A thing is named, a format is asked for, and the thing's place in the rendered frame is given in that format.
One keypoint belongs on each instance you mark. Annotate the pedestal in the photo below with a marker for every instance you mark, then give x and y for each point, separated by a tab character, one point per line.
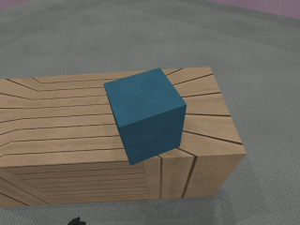
59	143

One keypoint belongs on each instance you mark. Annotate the carton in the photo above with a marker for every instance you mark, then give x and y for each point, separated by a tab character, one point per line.
149	114

